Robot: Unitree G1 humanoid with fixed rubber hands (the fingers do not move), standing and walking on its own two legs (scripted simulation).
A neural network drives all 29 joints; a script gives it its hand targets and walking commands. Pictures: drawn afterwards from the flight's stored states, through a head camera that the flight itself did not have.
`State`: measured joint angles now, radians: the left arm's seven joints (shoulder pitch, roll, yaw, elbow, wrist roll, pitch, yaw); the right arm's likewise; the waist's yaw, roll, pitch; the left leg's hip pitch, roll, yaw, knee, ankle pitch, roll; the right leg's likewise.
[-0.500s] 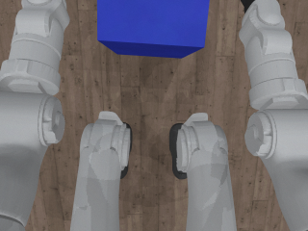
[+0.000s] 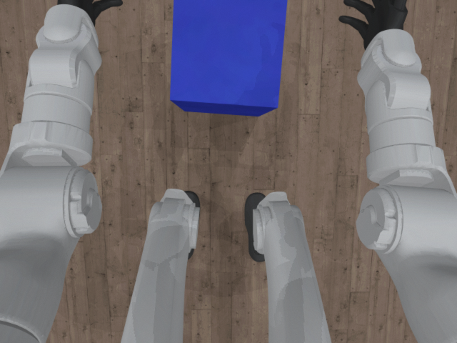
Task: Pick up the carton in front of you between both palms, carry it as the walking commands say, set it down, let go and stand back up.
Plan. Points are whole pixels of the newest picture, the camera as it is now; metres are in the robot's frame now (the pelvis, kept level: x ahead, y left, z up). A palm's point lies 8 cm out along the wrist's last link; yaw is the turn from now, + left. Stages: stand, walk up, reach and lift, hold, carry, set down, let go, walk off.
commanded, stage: set down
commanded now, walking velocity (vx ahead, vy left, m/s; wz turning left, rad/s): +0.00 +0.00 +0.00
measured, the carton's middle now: (225, 66) +0.55 +0.01 -0.40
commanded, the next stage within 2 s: let go in 0.32 s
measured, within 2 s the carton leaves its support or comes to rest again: neither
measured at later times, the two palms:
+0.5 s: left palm out of the picture +0.52 +0.21 +0.02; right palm out of the picture +0.51 -0.19 +0.02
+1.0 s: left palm out of the picture +0.35 +0.23 +0.13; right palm out of the picture +0.35 -0.22 +0.14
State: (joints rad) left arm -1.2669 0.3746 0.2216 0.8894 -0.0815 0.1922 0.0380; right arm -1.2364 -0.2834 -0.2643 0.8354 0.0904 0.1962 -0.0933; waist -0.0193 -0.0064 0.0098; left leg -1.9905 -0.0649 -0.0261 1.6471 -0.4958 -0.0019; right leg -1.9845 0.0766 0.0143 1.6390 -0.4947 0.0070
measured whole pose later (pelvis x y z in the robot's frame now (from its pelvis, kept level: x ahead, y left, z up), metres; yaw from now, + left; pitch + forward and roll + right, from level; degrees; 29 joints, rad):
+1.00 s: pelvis +0.09 +0.00 +0.23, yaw +1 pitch +23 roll +0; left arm -0.12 0.19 0.14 0.58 0.02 -0.01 -0.04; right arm -0.09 -0.17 -0.11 0.56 -0.01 -0.01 0.04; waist -0.02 -0.02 -0.08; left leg -0.74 -0.05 -0.06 0.62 -0.27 0.01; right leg -0.74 0.05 0.05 0.62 -0.27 -0.01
